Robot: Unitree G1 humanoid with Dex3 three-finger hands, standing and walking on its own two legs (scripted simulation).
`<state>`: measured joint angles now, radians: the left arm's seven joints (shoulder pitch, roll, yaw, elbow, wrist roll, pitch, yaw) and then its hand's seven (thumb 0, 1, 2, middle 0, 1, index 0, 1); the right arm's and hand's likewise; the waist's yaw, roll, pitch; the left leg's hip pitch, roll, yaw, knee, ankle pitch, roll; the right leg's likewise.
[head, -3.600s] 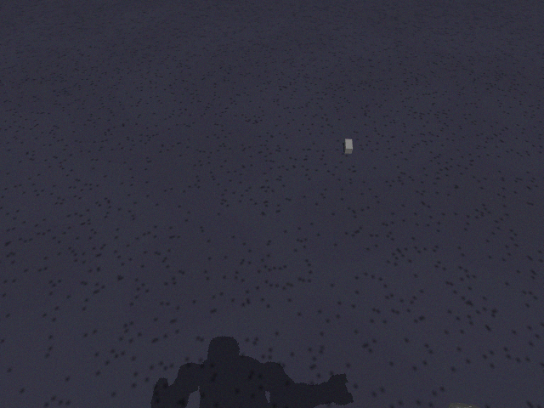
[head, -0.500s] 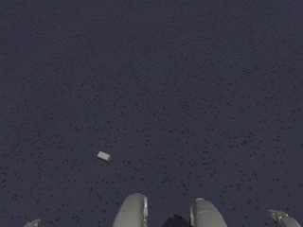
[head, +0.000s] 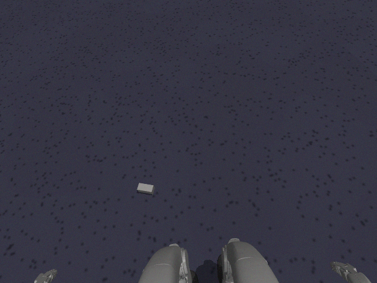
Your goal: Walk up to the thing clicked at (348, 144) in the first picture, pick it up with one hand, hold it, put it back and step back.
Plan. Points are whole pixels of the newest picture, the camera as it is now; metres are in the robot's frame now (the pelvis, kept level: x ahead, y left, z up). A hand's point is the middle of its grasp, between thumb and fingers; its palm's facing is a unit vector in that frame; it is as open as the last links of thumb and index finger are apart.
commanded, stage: walk up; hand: left
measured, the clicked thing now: (146, 188) +0.56 +0.28 -0.71
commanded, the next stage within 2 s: none
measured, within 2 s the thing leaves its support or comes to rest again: neither
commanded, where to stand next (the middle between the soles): +0.06 +0.20 m, yaw -15 degrees
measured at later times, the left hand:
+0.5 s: hand out of the picture +0.05 +0.57 -0.12, palm faces -0.13 -0.81 -0.57, open 7.4 cm
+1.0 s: hand (19, 266) +0.17 +0.42 -0.11, palm faces -0.36 -0.85 -0.38, open 7.4 cm
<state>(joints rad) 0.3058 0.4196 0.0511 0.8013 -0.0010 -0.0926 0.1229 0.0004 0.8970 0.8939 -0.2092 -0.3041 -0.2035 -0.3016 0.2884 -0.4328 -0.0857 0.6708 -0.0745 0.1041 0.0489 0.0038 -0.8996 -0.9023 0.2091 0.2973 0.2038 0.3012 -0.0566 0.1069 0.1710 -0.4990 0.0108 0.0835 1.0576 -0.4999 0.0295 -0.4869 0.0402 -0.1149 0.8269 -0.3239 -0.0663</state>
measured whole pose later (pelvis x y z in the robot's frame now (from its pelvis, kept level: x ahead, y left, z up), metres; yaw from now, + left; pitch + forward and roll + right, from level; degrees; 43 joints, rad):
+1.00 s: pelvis -0.05 +0.23 +0.03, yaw -18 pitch -3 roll -1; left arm 0.08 0.37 0.05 0.93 0.02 -0.03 -0.01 0.00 0.90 0.89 -0.20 -0.30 -0.20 -0.30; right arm 0.31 -0.43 -0.04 0.92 -0.02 -0.01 0.00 0.00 -0.90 -0.90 0.21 0.30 0.20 0.30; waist -0.08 0.02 0.12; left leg -0.25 0.14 0.19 0.76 -0.44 0.00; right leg -0.33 0.02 -0.05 0.67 -0.28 -0.04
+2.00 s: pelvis -0.02 +0.23 +0.05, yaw -15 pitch -2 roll +0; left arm 0.02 0.35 0.05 1.14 0.00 0.01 -0.02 0.00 0.90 0.89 -0.20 -0.30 -0.20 -0.30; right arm 0.06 -0.35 0.01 1.10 -0.01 -0.02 0.00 0.00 -0.90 -0.90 0.21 0.30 0.20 0.30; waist 0.01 0.01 0.06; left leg -0.18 0.01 -0.04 0.41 -0.21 -0.02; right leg -0.17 -0.02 -0.10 0.40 -0.20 -0.01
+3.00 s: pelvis -0.01 +0.22 +0.06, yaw -14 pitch -2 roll +0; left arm 0.09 0.34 0.01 1.16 0.00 -0.02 0.00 0.00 0.90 0.89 -0.20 -0.30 -0.20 -0.30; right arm 0.09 -0.35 0.01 1.14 -0.02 -0.01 0.00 0.00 -0.90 -0.90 0.21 0.30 0.20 0.30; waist 0.00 0.02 0.05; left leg -0.10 0.01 -0.04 0.31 -0.18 -0.02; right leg -0.11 -0.02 -0.10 0.32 -0.18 -0.01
